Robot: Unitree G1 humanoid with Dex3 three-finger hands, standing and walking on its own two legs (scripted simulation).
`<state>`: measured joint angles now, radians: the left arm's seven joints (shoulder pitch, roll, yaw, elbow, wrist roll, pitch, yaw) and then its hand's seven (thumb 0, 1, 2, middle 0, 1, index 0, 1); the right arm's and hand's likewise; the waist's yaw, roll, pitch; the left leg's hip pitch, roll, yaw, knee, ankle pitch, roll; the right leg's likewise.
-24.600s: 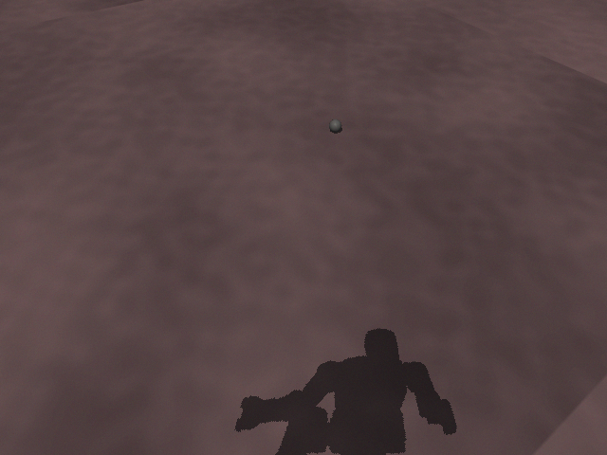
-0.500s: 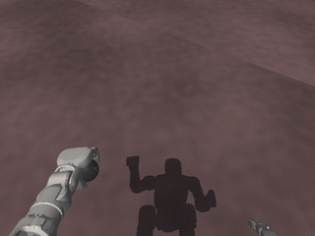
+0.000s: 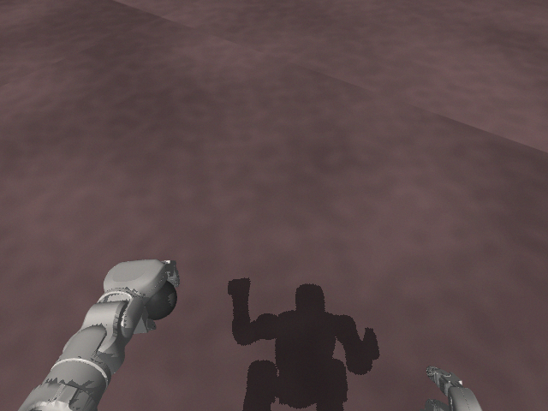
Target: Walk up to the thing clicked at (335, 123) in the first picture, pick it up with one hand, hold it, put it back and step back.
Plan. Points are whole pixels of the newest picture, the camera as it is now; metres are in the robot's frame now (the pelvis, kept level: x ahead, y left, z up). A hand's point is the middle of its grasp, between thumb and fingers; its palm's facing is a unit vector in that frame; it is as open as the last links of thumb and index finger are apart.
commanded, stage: hold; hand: left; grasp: from above
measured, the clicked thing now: (156, 298) +0.31 +0.21 -0.07
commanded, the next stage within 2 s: crouch in 0.76 s
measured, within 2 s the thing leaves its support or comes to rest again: neither
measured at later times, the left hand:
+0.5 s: hand (147, 306) +0.29 +0.22 -0.05, palm faces -0.47 -0.05 -0.88, open 9.4 cm
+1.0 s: hand (143, 298) +0.30 +0.23 -0.05, palm faces -0.46 -0.05 -0.89, open 9.4 cm
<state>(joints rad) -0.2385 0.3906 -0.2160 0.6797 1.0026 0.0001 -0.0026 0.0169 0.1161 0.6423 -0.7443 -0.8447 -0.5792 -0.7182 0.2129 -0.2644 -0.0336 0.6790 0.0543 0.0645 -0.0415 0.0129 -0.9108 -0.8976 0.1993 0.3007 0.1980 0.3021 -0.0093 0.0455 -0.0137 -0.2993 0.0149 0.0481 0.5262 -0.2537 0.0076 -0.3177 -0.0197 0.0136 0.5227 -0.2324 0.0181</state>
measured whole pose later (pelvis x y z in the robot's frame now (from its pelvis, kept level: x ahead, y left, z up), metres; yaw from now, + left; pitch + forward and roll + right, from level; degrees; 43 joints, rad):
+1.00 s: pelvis +0.01 +0.00 +0.00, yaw +0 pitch +2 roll +0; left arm -0.24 0.39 -0.21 0.68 1.02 -0.01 0.01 0.01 0.12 0.64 -0.73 -0.86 -0.57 -0.74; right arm 0.20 -0.26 -0.04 0.68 0.06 0.08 -0.04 0.01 -0.91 -0.90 0.20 0.30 0.20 0.30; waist 0.00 0.04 0.00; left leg -0.25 0.01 0.05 0.48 -0.25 0.01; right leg -0.27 -0.02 0.01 0.47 -0.23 0.02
